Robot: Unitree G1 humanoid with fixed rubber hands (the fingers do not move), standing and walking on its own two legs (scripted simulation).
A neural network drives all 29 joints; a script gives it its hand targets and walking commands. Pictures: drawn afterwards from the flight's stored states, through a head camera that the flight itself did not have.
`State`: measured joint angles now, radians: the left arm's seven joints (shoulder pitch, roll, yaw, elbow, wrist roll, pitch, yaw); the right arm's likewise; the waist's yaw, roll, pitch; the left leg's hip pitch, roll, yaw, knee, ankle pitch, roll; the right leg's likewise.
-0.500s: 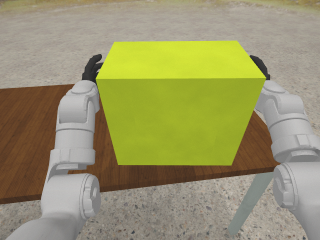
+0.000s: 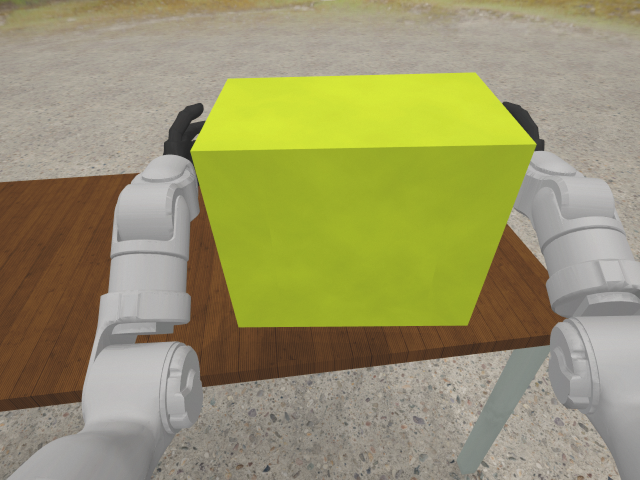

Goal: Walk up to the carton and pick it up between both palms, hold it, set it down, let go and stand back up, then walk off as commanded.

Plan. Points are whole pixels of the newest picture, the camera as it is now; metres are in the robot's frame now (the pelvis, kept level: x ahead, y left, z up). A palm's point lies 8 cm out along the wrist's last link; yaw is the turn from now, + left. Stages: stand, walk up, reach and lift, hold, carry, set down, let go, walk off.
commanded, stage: reach and lift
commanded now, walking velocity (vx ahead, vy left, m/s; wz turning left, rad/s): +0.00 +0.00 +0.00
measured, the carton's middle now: (351, 205) +0.40 -0.03 +0.20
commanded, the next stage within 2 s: hold in 0.02 s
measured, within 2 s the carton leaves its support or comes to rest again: neither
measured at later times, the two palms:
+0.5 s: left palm (177, 159) +0.39 +0.17 +0.28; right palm (526, 157) +0.39 -0.22 +0.27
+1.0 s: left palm (162, 147) +0.37 +0.18 +0.30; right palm (535, 144) +0.37 -0.21 +0.30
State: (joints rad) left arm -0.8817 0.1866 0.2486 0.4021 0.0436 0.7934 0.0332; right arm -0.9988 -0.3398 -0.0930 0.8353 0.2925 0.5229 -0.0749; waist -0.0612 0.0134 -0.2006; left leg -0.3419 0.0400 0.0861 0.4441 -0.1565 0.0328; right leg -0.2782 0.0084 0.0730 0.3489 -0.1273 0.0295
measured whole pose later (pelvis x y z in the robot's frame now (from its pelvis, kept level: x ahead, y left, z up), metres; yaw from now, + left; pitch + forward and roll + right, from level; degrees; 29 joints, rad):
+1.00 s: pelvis -0.01 +0.00 +0.00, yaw +0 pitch +2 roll -2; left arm -0.97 0.22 0.27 0.46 0.04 0.85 0.02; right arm -1.07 -0.35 -0.09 0.86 0.32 0.60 -0.10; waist -0.06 0.01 -0.24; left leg -0.34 0.04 0.09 0.44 -0.14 0.03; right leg -0.28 0.01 0.07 0.35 -0.11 0.03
